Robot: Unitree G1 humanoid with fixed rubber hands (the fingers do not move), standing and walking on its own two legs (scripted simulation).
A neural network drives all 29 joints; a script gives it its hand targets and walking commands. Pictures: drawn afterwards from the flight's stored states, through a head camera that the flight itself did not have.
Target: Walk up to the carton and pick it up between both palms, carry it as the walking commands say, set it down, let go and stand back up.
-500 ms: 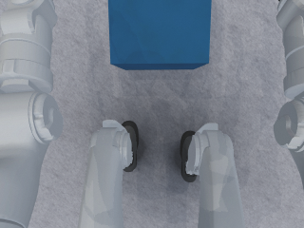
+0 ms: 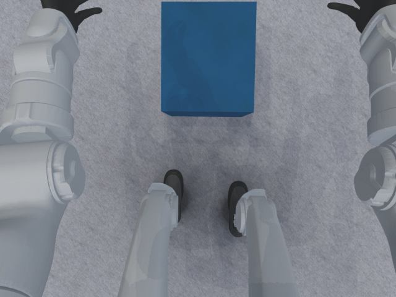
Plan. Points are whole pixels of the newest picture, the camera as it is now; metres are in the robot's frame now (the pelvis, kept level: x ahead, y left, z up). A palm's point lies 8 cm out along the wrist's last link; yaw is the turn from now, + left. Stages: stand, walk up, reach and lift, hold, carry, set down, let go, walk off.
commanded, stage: set down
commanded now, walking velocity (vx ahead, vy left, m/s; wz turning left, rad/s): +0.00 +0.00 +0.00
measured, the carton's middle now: (207, 67) +0.59 +0.02 -0.50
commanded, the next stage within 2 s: let go in 0.20 s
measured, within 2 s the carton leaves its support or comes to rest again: neither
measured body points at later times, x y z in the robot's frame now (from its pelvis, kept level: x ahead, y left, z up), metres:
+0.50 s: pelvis +0.03 +0.00 +0.08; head +0.32 +0.00 +0.42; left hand +0.50 +0.25 -0.04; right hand +0.51 -0.25 -0.03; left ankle +0.10 +0.13 -0.57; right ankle +0.06 -0.12 -0.57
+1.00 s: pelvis +0.07 -0.01 +0.15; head +0.16 -0.01 +0.59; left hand +0.30 +0.25 +0.07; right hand +0.32 -0.25 +0.07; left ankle +0.10 +0.13 -0.57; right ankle +0.06 -0.12 -0.57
